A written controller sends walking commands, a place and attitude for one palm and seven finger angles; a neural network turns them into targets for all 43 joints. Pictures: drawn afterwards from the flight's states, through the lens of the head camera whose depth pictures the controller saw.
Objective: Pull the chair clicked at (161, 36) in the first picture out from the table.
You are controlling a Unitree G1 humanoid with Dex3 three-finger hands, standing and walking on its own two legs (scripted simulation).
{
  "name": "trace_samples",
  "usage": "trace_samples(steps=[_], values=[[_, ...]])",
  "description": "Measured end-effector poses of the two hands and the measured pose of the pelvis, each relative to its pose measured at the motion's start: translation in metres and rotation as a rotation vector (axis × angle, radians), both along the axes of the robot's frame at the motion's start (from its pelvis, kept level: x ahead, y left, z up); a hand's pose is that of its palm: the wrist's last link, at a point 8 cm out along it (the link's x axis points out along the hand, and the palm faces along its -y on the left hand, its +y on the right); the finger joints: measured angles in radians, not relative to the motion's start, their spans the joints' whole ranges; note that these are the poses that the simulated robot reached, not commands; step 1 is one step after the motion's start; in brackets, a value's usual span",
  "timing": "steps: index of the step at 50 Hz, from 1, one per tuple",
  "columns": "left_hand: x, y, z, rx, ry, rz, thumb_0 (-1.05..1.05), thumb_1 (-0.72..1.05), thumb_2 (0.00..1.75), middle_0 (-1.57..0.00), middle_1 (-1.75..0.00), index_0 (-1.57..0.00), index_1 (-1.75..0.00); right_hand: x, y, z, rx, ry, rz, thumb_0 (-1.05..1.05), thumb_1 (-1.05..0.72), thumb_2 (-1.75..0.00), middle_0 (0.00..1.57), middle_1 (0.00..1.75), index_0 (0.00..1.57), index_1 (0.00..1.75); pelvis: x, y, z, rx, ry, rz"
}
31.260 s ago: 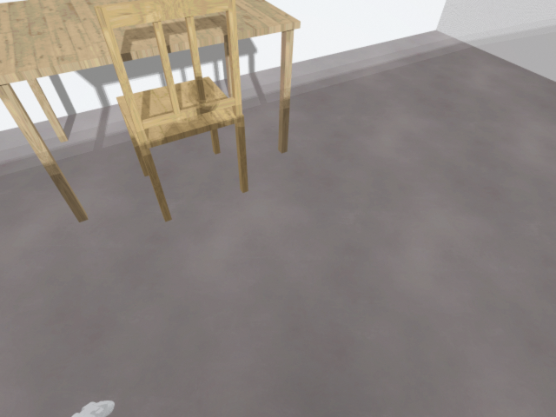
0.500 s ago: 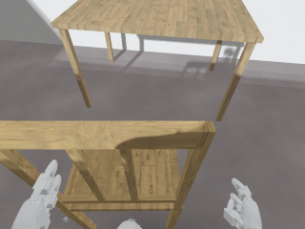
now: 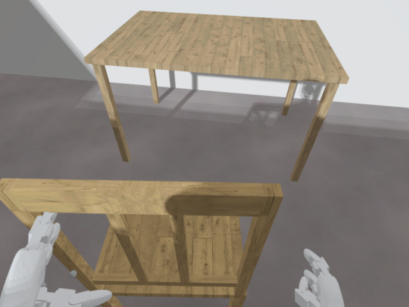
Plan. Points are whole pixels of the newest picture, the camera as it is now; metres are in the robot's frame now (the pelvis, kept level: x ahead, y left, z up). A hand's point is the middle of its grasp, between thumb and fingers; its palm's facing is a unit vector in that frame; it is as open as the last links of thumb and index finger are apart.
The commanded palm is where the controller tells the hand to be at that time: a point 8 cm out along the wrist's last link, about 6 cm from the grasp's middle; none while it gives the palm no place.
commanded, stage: draw the hand back to the body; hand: left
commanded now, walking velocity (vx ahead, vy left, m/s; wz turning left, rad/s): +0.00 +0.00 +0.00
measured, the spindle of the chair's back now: (132, 250) +0.24 +0.19 -0.04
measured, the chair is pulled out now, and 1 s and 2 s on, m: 0.68 0.64 0.64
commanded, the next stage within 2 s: step back with the hand held close in 0.80 s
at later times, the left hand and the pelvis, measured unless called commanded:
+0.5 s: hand (62, 247) +0.18 +0.26 +0.09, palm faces +0.36 -0.78 -0.51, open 7.9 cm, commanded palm +0.17 +0.29 +0.20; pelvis +0.04 -0.01 +0.02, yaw +1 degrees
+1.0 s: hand (82, 245) +0.18 +0.23 +0.10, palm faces +0.28 -0.81 -0.51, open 6.7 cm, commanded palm +0.17 +0.26 +0.21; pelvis +0.03 -0.04 +0.03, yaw +1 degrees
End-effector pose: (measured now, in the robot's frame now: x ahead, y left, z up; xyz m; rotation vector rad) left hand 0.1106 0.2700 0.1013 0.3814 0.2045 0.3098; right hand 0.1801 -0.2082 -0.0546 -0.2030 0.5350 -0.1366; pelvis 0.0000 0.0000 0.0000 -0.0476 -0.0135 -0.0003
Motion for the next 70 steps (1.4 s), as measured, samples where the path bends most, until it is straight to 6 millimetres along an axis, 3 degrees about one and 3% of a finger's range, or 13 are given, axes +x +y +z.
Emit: trace_samples(steps=[10,25,39,51,58,64,66,70], values=[[0.013,0.016,0.01,0.044,0.075,0.079,0.0,0.19,0.56,-0.22,-0.21,-0.16,-0.16,0.013,0.008,0.002,-0.001,0.044,0.071,0.02,-0.9,-0.9,0.21,0.3,0.21,0.3,0.017,0.0,0.015,0.018,-0.039,0.005],[0.029,0.02,0.022,0.08,0.143,0.197,0.01,0.72,0.81,-0.22,-0.28,-0.32,-0.28,0.058,-0.004,0.008,-0.016,0.02,0.164,0.02,-0.9,-0.9,0.21,0.3,0.21,0.3,0.04,-0.014,0.023,0.037,-0.055,0.027],[0.034,-0.002,0.024,0.074,0.152,0.198,0.02,0.88,0.89,-0.21,-0.3,-0.35,-0.31,0.07,-0.014,0.001,0.014,0.04,0.183,0.02,-0.9,-0.9,0.21,0.3,0.21,0.3,0.047,-0.03,0.024,0.048,-0.065,0.033],[0.039,-0.008,0.027,0.095,0.166,0.105,0.02,0.89,0.9,-0.22,-0.31,-0.4,-0.33,0.047,-0.03,-0.001,0.035,0.099,0.122,0.02,-0.9,-0.9,0.21,0.3,0.21,0.3,0.031,-0.04,0.026,0.046,-0.076,0.021],[0.042,-0.007,0.03,0.142,0.177,0.006,0.02,0.89,0.9,-0.23,-0.31,-0.37,-0.33,0.014,-0.047,0.004,0.0,0.158,0.041,0.02,-0.9,-0.9,0.21,0.3,0.21,0.3,-0.001,-0.037,0.029,0.047,-0.056,-0.006],[0.018,-0.012,0.039,0.191,0.17,-0.142,0.02,0.89,0.9,-0.22,-0.3,-0.39,-0.35,-0.023,-0.054,0.006,-0.034,0.188,-0.03,0.02,-0.91,-0.9,0.2,0.3,0.2,0.3,-0.028,-0.028,0.027,0.041,-0.046,-0.009],[0.008,-0.011,0.047,0.211,0.135,-0.179,0.02,0.89,0.9,-0.22,-0.3,-0.41,-0.36,-0.036,-0.053,0.006,-0.048,0.195,-0.042,0.01,-0.91,-0.9,0.2,0.3,0.2,0.3,-0.037,-0.026,0.026,0.038,-0.046,-0.006],[-0.013,-0.002,0.091,0.299,-0.106,-0.175,0.02,0.89,0.89,-0.27,-0.33,-0.37,-0.35,-0.06,-0.046,0.004,-0.072,0.204,-0.034,0.01,-0.91,-0.9,0.2,0.3,0.2,0.3,-0.054,-0.02,0.023,0.03,-0.049,0.008]])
